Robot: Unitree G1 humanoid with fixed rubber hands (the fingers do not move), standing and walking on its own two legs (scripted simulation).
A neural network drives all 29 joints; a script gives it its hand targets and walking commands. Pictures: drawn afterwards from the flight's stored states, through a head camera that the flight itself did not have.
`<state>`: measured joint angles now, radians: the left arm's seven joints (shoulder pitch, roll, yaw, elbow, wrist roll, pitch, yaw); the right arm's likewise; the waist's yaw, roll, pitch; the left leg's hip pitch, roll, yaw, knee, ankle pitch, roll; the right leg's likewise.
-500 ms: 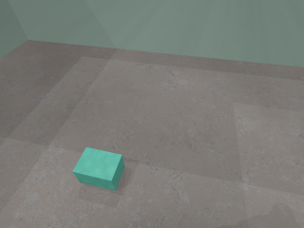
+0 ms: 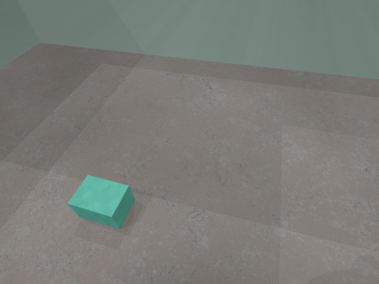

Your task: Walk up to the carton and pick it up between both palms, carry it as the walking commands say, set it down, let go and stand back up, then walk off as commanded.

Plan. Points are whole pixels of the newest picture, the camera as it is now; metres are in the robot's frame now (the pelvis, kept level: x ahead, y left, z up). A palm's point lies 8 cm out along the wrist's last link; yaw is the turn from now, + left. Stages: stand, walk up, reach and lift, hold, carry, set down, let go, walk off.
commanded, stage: walk off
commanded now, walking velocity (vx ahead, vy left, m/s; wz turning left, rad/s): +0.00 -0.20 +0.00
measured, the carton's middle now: (103, 201) +0.66 +0.57 -0.69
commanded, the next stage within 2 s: stand in 0.40 s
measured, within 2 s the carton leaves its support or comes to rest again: neither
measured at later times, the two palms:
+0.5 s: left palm out of the picture +0.05 +0.09 -0.11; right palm out of the picture +0.05 -0.44 -0.15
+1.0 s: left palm out of the picture -0.02 -0.05 -0.12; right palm out of the picture +0.04 -0.60 -0.15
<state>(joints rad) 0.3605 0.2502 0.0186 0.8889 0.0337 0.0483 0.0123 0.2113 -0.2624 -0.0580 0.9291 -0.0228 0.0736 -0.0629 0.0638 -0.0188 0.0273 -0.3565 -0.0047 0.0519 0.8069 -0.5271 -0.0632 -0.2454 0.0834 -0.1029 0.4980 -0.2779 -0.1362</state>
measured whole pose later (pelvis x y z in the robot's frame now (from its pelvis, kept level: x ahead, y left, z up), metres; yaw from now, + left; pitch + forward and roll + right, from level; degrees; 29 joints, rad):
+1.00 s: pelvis -0.03 -0.33 -0.01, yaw -3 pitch +0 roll +4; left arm 0.34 0.27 0.05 0.88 0.02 0.04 0.02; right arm 0.18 -0.27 -0.06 0.94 -0.02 0.04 -0.04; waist 0.06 -0.02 0.06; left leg -0.24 0.08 0.08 0.53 -0.28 -0.04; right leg -0.28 -0.03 0.15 0.79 -0.42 0.05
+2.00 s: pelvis -0.07 -0.36 +0.01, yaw -2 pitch -2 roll +0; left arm 0.32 0.22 -0.01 0.93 0.02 0.01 0.03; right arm 0.18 -0.26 -0.06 0.98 -0.01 0.03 -0.02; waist 0.06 -0.01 0.05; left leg -0.11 -0.02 0.02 0.36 -0.22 0.03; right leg -0.10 0.06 0.09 0.36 -0.22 -0.03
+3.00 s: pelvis -0.06 -0.36 +0.01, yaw -2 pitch -2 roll +0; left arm 0.26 0.22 -0.01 0.94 0.02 -0.01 0.03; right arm 0.18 -0.26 -0.06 0.99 -0.01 0.01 -0.02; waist 0.06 -0.01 0.05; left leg -0.12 -0.02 0.02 0.36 -0.22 0.03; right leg -0.11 0.06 0.09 0.36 -0.22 -0.03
